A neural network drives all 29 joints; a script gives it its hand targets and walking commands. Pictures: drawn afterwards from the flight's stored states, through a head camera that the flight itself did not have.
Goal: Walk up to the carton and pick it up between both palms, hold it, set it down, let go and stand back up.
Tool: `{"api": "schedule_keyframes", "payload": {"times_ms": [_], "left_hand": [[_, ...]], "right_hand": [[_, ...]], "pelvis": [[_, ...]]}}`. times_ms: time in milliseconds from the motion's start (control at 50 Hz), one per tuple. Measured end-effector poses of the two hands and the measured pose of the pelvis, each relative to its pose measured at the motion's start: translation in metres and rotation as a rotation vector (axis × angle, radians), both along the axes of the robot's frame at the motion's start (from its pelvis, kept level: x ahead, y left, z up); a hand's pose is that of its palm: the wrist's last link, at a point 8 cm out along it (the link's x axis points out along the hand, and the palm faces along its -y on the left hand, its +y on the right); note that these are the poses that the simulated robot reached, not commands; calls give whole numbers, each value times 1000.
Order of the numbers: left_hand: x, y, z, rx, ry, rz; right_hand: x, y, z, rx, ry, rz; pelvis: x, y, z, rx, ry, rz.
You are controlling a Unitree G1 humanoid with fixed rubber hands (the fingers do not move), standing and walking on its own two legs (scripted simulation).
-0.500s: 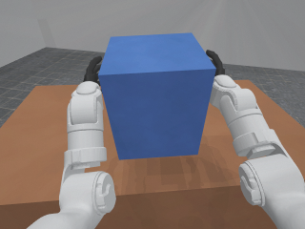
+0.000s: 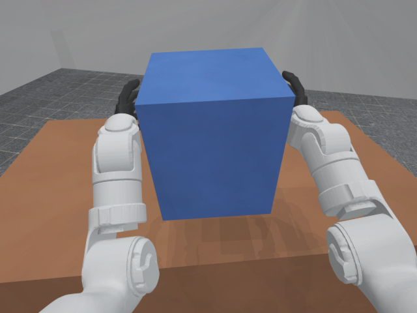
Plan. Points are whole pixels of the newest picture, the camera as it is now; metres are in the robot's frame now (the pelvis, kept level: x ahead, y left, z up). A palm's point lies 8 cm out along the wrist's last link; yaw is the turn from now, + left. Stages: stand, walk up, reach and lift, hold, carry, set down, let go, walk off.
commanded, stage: hold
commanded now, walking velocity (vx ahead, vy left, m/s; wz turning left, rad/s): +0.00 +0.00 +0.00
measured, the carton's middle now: (212, 134) +0.38 +0.01 +0.22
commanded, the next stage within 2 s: set down in 1.76 s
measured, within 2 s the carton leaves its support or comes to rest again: neither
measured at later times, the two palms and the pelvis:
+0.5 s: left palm (125, 123) +0.37 +0.16 +0.26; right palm (293, 114) +0.37 -0.14 +0.27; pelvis +0.00 +0.00 +0.00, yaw +0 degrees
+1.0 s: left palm (126, 119) +0.37 +0.16 +0.26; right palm (294, 112) +0.37 -0.14 +0.27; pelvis +0.00 +0.00 +0.00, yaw +0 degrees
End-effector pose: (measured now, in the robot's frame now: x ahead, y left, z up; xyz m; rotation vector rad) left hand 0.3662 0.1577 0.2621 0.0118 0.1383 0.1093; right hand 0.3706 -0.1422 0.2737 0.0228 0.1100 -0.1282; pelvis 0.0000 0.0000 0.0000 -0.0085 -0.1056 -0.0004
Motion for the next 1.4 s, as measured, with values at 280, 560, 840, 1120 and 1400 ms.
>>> {"api": "schedule_keyframes", "payload": {"times_ms": [280,560,840,1120,1400], "left_hand": [[3,1,1,7,1,2],[-1,2,-3,-7,-5,3],[2,-1,3,16,4,-3],[2,4,-4,-13,-1,-7],[0,1,3,14,-5,1]], "right_hand": [[4,1,2,7,3,5],[0,2,-2,-2,-1,3],[2,-1,0,3,10,-1],[0,4,0,-22,7,-5],[0,1,-1,-4,4,3]], "pelvis": [[2,1,0,-1,5,-1],[1,0,0,-1,-5,-1],[-2,2,0,-1,9,-5],[2,3,0,-2,1,-5],[-3,4,0,-4,11,-2]]}}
